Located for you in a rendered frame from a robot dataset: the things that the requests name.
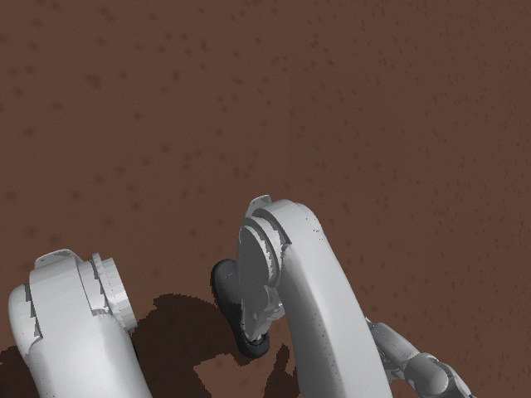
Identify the right robot foot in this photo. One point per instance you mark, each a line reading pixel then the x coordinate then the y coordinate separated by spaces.
pixel 229 302

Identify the right robot arm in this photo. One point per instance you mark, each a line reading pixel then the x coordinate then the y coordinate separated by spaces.
pixel 433 379

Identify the right robot hand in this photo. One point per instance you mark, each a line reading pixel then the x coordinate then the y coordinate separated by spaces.
pixel 394 348

